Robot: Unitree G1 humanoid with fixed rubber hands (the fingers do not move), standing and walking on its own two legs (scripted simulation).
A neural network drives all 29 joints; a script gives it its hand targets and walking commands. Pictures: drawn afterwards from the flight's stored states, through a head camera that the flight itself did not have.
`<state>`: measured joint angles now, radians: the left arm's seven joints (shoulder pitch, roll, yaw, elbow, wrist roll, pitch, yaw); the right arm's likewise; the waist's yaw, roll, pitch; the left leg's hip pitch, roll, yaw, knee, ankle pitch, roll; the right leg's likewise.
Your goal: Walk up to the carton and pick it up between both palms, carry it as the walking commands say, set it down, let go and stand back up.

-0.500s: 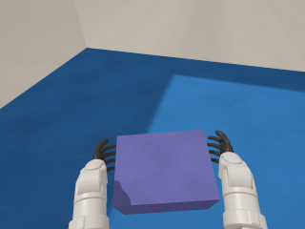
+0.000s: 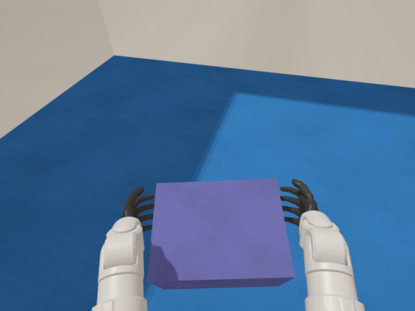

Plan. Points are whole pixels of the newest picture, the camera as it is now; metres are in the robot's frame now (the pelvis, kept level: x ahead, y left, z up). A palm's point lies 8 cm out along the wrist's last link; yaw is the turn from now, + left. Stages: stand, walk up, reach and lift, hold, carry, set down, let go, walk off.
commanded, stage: reach and lift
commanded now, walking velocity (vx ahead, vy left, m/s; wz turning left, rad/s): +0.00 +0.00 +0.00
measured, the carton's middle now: (218, 235) +0.29 +0.00 -0.04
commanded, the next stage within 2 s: hold in 0.10 s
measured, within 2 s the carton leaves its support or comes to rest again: neither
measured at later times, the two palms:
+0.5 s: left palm (135, 225) +0.27 +0.17 +0.04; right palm (313, 221) +0.27 -0.17 +0.05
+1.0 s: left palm (135, 225) +0.27 +0.17 +0.04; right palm (313, 219) +0.28 -0.17 +0.05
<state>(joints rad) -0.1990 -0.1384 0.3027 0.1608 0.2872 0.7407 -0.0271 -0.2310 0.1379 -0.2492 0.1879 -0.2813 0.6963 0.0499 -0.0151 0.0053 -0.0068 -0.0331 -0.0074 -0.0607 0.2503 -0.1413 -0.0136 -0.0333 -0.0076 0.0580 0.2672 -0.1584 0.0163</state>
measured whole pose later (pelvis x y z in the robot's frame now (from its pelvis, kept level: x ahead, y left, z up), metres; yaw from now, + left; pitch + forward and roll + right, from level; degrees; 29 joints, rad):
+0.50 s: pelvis -0.01 +0.00 +0.00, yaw +0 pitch -5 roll +0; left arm -0.22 -0.14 0.30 0.19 0.29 0.73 -0.04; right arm -0.24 0.14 -0.26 0.18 -0.28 0.70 0.01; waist -0.02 0.01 0.00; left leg -0.04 -0.01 -0.05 0.26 -0.13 -0.01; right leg -0.05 -0.01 0.07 0.28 -0.15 0.02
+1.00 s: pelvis -0.01 +0.00 +0.00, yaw +0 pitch -3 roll +0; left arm -0.20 -0.14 0.29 0.16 0.27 0.74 -0.03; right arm -0.22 0.14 -0.24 0.16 -0.26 0.71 0.00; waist -0.02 0.00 -0.05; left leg -0.11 0.00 -0.06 0.32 -0.16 -0.02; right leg -0.10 0.00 0.05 0.32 -0.17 0.01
